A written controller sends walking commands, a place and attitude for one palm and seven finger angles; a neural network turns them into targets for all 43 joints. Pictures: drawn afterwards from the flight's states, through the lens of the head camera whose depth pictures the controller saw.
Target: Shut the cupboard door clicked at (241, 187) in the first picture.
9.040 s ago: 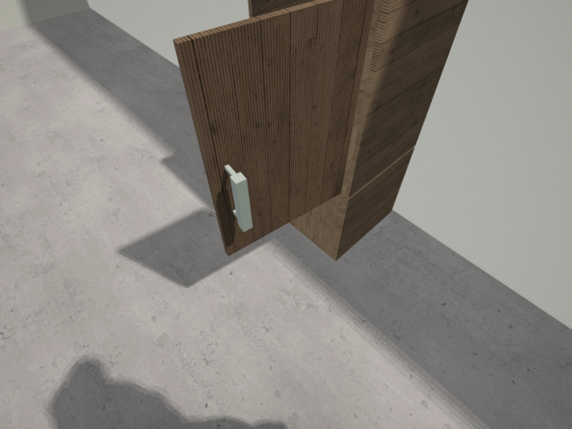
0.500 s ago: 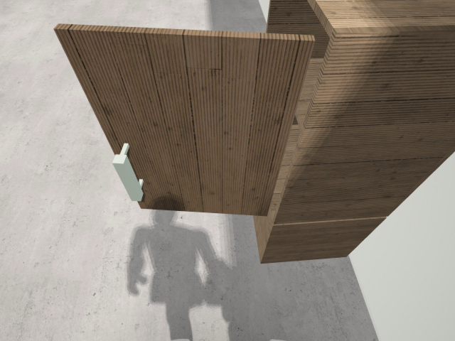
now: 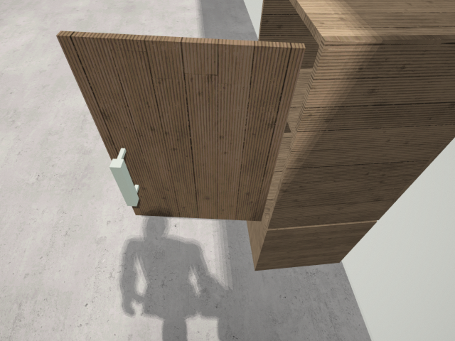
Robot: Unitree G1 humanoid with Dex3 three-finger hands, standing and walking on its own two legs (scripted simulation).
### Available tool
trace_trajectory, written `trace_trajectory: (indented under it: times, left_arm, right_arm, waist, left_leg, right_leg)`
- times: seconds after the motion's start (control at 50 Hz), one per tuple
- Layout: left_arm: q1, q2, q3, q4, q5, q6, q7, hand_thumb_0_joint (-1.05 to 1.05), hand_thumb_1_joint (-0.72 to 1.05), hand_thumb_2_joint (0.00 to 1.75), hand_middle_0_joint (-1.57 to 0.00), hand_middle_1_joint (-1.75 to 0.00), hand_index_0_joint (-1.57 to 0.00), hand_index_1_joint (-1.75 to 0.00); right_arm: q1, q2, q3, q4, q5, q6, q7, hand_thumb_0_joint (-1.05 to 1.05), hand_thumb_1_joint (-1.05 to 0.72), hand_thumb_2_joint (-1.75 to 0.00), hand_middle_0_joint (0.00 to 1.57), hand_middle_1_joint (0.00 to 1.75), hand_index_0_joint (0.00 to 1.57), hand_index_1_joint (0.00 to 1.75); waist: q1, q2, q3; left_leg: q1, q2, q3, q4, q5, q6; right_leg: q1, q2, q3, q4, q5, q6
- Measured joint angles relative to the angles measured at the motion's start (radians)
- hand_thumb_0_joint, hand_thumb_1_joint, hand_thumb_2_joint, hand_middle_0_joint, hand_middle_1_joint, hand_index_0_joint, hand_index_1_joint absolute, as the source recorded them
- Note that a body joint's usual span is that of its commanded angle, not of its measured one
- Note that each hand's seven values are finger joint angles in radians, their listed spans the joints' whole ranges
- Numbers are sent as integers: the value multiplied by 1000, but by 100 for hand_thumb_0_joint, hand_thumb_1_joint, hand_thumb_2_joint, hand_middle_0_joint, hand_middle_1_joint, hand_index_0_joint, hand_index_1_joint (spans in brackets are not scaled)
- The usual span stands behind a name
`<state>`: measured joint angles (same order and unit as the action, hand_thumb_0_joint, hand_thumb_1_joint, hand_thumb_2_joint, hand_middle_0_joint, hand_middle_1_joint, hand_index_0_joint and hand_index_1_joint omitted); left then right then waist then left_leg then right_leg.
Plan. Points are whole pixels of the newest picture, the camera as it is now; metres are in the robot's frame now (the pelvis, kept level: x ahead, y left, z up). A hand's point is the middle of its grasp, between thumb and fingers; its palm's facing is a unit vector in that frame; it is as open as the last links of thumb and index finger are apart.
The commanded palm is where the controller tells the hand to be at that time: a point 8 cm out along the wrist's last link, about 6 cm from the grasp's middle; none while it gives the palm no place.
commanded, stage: come to a stop and stand still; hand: left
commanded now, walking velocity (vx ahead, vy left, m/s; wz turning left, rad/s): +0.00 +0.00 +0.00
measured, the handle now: (127, 177) +0.50 +0.28 -0.10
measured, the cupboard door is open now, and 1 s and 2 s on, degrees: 82 82 82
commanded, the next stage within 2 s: look again from close up in 0.38 s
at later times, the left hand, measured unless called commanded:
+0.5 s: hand out of the picture +0.00 +0.20 -0.16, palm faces -0.01 -0.97 -0.22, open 7.3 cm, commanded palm none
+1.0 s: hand out of the picture +0.05 +0.16 -0.16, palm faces -0.02 -0.97 -0.22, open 7.3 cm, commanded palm none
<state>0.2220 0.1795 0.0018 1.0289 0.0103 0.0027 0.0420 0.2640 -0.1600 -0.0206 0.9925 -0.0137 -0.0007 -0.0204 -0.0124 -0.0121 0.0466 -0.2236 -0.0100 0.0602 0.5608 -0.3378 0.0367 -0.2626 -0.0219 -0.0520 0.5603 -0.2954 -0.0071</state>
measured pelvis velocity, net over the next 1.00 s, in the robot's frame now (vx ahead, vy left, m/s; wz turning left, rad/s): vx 0.02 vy -0.02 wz -0.02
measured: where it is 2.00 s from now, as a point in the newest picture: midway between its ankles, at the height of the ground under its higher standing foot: outside the picture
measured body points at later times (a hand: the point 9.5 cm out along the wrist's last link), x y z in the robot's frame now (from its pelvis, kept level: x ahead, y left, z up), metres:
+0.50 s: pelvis +0.00 +0.02 +0.01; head +0.03 +0.00 +0.46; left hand +0.01 +0.25 -0.14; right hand +0.01 -0.21 -0.16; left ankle -0.02 +0.09 -0.73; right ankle +0.00 -0.12 -0.73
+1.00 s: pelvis +0.02 -0.02 +0.01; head +0.04 -0.03 +0.46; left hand +0.05 +0.22 -0.14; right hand +0.03 -0.24 -0.16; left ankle -0.02 +0.09 -0.73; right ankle +0.00 -0.12 -0.73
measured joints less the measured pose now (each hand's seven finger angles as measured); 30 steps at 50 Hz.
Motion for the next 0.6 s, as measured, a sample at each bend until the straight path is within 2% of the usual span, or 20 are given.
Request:
trace_trajectory:
  times: [0.08,0.26,0.4,0.6]
  left_arm:
    - [26,-2,-7,14,2,11,-6,0,92,90,-20,-30,-20,-30]
    - [64,4,-15,44,4,13,-16,0,91,90,-19,-30,-20,-30]
    - [62,-9,-21,76,0,5,-17,0,91,90,-19,-30,-20,-30]
    - [20,-29,-23,91,0,-4,-12,0,92,90,-20,-30,-20,-30]
  right_arm:
    - [17,-16,8,-14,-1,-8,-11,1,-94,-90,20,30,20,29]
    - [19,-34,32,20,-2,-13,0,1,-94,-90,20,30,20,29]
    - [15,-28,42,66,1,-25,-2,1,-92,-90,20,30,20,29]
    - [-5,-15,42,112,3,-31,-10,1,-91,-90,20,30,20,29]
  waist:
    - [8,34,-6]
    - [21,49,-10]
    - [22,45,2]
    - [16,29,15]
  left_leg:
    - [18,-16,12,-10,5,20]
    - [54,-49,36,-103,54,38]
    - [75,-53,36,-139,67,35]
    - [100,-38,32,-148,59,18]
  right_leg:
    - [14,-15,13,-6,5,16]
    - [18,-42,40,-41,30,28]
    - [30,-45,41,-59,35,40]
    - [53,-29,36,-64,23,26]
